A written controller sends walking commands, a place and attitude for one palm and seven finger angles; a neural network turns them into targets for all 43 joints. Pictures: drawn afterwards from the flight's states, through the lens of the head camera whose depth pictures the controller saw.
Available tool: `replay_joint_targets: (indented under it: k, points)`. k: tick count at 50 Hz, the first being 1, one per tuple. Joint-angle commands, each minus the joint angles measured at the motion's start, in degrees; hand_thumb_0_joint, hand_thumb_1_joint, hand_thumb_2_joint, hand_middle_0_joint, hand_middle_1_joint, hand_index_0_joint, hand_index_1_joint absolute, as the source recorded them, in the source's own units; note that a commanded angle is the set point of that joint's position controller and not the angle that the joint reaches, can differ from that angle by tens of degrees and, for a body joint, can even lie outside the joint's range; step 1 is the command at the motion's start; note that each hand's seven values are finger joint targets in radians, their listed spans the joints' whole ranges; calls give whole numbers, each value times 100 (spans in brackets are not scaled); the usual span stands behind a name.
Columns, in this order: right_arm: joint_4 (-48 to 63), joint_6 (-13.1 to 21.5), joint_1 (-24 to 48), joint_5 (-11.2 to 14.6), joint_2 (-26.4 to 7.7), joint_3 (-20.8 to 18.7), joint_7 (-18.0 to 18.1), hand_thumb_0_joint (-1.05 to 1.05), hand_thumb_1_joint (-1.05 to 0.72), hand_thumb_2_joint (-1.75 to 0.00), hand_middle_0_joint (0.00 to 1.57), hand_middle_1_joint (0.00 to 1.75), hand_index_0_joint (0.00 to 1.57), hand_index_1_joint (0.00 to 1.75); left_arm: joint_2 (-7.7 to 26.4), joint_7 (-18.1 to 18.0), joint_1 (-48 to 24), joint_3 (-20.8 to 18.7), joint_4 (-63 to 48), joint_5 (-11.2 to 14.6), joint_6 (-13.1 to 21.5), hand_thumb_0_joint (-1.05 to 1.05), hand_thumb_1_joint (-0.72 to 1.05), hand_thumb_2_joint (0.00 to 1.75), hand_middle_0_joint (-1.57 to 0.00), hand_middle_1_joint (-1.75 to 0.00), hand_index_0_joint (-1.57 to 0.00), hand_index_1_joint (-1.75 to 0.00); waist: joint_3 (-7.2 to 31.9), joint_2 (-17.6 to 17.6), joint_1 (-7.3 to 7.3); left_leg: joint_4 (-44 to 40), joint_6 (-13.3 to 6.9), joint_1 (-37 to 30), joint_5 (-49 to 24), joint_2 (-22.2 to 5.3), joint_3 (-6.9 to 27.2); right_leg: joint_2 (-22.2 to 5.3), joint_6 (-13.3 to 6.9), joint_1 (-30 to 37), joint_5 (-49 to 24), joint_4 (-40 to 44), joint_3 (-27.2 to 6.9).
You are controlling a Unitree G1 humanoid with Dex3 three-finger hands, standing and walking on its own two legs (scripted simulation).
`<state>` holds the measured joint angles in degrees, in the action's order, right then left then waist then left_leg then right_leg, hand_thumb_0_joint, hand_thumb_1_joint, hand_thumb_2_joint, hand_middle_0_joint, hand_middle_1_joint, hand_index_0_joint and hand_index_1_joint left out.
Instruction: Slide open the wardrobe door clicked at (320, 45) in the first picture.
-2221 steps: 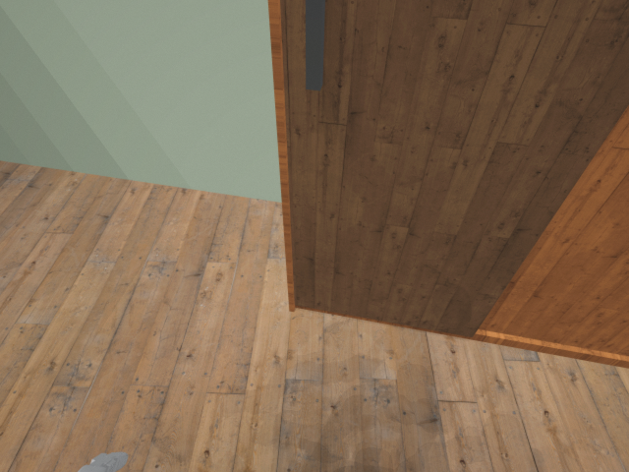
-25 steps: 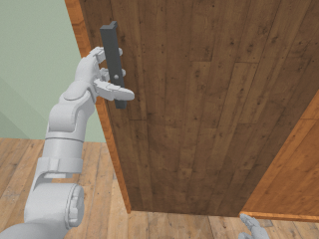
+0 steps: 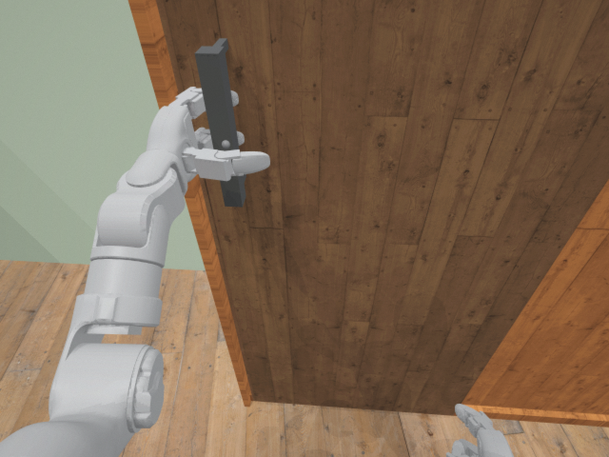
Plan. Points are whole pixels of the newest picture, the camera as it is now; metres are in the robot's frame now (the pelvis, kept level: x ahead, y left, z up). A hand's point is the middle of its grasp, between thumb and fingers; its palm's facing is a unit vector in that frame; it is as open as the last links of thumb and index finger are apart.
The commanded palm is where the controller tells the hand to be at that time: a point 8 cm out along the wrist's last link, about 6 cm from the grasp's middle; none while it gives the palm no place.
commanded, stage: grip the handle and tug to test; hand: left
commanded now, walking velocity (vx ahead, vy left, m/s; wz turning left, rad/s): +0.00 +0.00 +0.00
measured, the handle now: (228, 128) +0.46 +0.14 +0.25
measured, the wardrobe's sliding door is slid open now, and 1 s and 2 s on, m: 0.01 0.01 0.01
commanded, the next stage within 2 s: tug the door sideways, standing still in 1.12 s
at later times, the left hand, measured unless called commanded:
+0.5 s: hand (228, 143) +0.40 +0.12 +0.26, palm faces +0.00 -1.00 +0.02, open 6.7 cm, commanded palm +0.38 +0.18 +0.25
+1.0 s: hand (231, 145) +0.40 +0.12 +0.25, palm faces +0.02 -1.00 +0.00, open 6.8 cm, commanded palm +0.35 +0.17 +0.25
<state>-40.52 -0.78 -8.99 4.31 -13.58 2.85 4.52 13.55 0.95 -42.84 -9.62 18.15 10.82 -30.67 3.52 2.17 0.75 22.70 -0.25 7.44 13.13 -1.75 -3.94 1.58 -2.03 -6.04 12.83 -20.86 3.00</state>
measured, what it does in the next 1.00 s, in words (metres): stands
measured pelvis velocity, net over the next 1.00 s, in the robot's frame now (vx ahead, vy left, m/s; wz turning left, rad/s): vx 0.01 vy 0.00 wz -0.03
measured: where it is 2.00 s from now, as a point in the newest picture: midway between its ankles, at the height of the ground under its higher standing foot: outside the picture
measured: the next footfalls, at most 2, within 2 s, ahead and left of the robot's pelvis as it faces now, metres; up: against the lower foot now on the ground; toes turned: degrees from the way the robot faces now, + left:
none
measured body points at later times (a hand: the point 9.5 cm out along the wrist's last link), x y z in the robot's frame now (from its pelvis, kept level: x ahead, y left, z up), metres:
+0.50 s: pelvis +0.00 +0.00 +0.00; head -0.03 -0.01 +0.45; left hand +0.40 +0.18 +0.26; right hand +0.17 -0.24 -0.09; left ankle -0.01 +0.11 -0.74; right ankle -0.02 -0.09 -0.74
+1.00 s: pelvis +0.01 +0.00 +0.00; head -0.02 -0.02 +0.45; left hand +0.39 +0.17 +0.26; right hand +0.18 -0.24 -0.09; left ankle -0.01 +0.12 -0.74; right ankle -0.02 -0.09 -0.74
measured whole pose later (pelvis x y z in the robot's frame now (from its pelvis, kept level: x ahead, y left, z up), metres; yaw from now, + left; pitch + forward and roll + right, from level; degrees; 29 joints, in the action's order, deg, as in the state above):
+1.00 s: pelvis +0.01 +0.00 +0.00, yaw -2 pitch -2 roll +0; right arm -38.2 -2.3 -8.7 4.4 -14.1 2.7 3.5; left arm 13.5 -0.1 -35.2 -11.9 7.2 10.6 -32.6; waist 4.2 2.9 -0.5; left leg 21.7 0.1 6.0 13.9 -2.3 -5.4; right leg 2.2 -2.2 -5.5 13.4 -20.4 1.4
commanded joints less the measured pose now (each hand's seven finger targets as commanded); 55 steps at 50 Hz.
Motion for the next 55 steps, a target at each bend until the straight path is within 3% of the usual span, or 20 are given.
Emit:
replay_joint_targets:
  k: [1, 4, 7, 9, 10, 15, 20, 21, 24, 27, 30, 31, 34, 36, 40, 43, 44, 46, 52, 55]
  points:
    - [917, 324, 874, -9, -684, -228, 36, 0, -90, -90, 20, 30, 20, 30, 820, 29, -2853, -136, -1328, 57, 422, 0, 25, 62, -38, -131, -38, -131, 1540, -342, 10, -42, -210, -695, -1799, 141, 265, 12, 72, 192, -1955, 117, -230]
    - [911, 288, 846, -25, -752, -244, 39, 0, -90, -90, 20, 30, 20, 30, 1056, 49, -2560, -307, -1230, 45, 412, 0, 39, 68, -40, -133, -40, -133, 1583, -304, 82, -78, -205, -706, -1841, 141, 249, -3, 74, 312, -1999, 121, -244]
    - [907, 302, 866, -6, -705, -229, 46, 0, -90, -90, 20, 30, 20, 30, 968, 63, -2619, -283, -1175, 87, 389, 0, 53, 74, -41, -135, -41, -135, 1461, -517, 42, -54, -219, -582, -1712, 139, 246, 6, 100, 222, -1961, 150, -249]
    - [908, 280, 830, -14, -760, -247, 55, 0, -90, -90, 20, 30, 20, 30, 1075, 74, -2607, -308, -1112, 43, 385, 0, 62, 78, -42, -136, -42, -136, 1453, -357, 58, -97, -210, -624, -1728, 139, 242, -6, 88, 266, -1889, 157, -248]
    - [933, 303, 867, -2, -706, -228, 45, 0, -90, -90, 20, 30, 20, 30, 927, 67, -2729, -212, -1229, 59, 391, 0, 67, 80, -43, -137, -43, -137, 1440, -251, 39, -70, -221, -629, -1774, 138, 241, -9, 84, 201, -1937, 151, -255]
    - [939, 293, 835, -6, -727, -250, 34, 0, -90, -90, 20, 30, 20, 30, 993, 38, -2610, -269, -1329, 55, 383, 0, 90, 90, -45, -140, -45, -140, 1551, -397, 51, -60, -220, -630, -1889, 131, 244, -2, 93, 300, -2108, 120, -235]
    - [925, 257, 807, -19, -755, -244, 42, 0, -90, -90, 20, 30, 20, 30, 1218, 50, -2556, -436, -1281, 37, 345, 0, 90, 90, -45, -140, -45, -140, 1500, -395, 76, -74, -219, -557, -1887, 135, 230, -18, 93, 335, -2132, 119, -251]
    - [970, 262, 853, 1, -706, -240, 28, 0, -90, -90, 20, 30, 20, 30, 1013, 39, -2595, -292, -1413, 26, 353, 0, 90, 90, -45, -140, -45, -140, 1530, -293, 66, -53, -215, -598, -1887, 144, 219, -1, 78, 320, -2113, 108, -256]
    - [947, 247, 823, -28, -753, -258, 32, 0, -90, -90, 20, 30, 20, 30, 1115, 8, -2378, -385, -1328, 4, 327, 0, 90, 90, -45, -140, -45, -140, 1545, -319, 102, -70, -212, -650, -1899, 140, 215, 5, 83, 357, -2083, 115, -249]
    - [904, 265, 824, -20, -721, -243, 39, 0, -90, -90, 20, 30, 20, 30, 1021, 7, -2643, -311, -1288, 24, 320, 0, 90, 90, -45, -140, -45, -140, 1445, -527, 12, -52, -226, -571, -1751, 142, 213, 10, 116, 244, -2043, 162, -260]
    - [961, 255, 871, -2, -705, -236, 39, 0, -90, -90, 20, 30, 20, 30, 991, 30, -2642, -242, -1397, 4, 328, 0, 90, 90, -45, -140, -45, -140, 1466, -254, 40, -67, -222, -637, -1813, 134, 209, -6, 98, 255, -2021, 147, -260]
    - [962, 282, 874, -12, -684, -234, 29, 0, -90, -90, 20, 30, 20, 30, 827, 15, -2781, -135, -1526, 14, 355, 0, 90, 90, -45, -140, -45, -140, 1545, -243, 13, -33, -223, -697, -1885, 149, 217, 12, 87, 256, -2116, 119, -256]
    - [962, 256, 852, -31, -745, -257, 31, 0, -90, -90, 20, 30, 20, 30, 1020, 26, -2395, -324, -1379, 34, 328, 0, 90, 90, -45, -140, -45, -140, 1592, -325, 104, -45, -225, -693, -1969, 156, 214, 1, 96, 387, -2250, 103, -264]
    - [1003, 271, 918, -12, -685, -235, 22, 0, -90, -90, 20, 30, 20, 30, 866, 38, -2564, -203, -1611, 59, 363, 0, 90, 90, -45, -140, -45, -140, 1617, -382, 70, -41, -226, -669, -1919, 154, 222, 8, 98, 372, -2236, 90, -244]
    - [1073, 233, 979, -10, -710, -226, 6, 0, -90, -90, 20, 30, 20, 30, 1024, 89, -2134, -332, -1889, 81, 372, 0, 90, 90, -45, -140, -45, -140, 1732, -423, 158, -62, -237, -686, -2100, 148, 214, -16, 111, 566, -2518, 47, -244]
    - [1140, 230, 1057, -12, -669, -222, -29, 0, -90, -90, 20, 30, 20, 30, 873, 116, -1933, -259, -2292, 95, 320, 0, 90, 90, -45, -140, -45, -140, 1840, -331, 173, -7, -236, -758, -2240, 168, 182, 7, 114, 626, -2780, -4, -243]
    - [1165, 201, 1052, -19, -713, -241, -38, 0, -90, -90, 20, 30, 20, 30, 1033, 110, -1584, -433, -2312, 88, 298, 0, 90, 90, -45, -140, -45, -140, 1866, -338, 256, -24, -228, -786, -2373, 146, 201, 3, 102, 729, -2839, -38, -228]
    - [1244, 195, 1160, 4, -660, -219, -72, 0, -90, -90, 20, 30, 20, 30, 832, 133, -1479, -271, -2766, 127, 245, 0, 90, 90, -45, -140, -45, -140, 1915, -245, 251, 16, -222, -813, -2501, 152, 174, 4, 105, 757, -3050, -83, -217]
    - [1347, 115, 1258, -1, -679, -221, -134, 0, -90, -90, 20, 30, 20, 30, 981, 155, -605, -553, -3424, 179, -46, 0, 90, 90, -45, -140, -45, -140, 2054, -445, 358, 94, -212, -769, -2901, 142, 154, -17, 171, 1007, -3805, -252, -199]
    - [1415, 56, 1338, 11, -641, -204, -182, 0, -90, -90, 20, 30, 20, 30, 692, 191, -301, -266, -3853, 168, -218, 0, 90, 90, -45, -140, -45, -140, 1989, -204, 350, 142, -205, -844, -3229, 134, 144, -12, 155, 938, -3936, -311, -166]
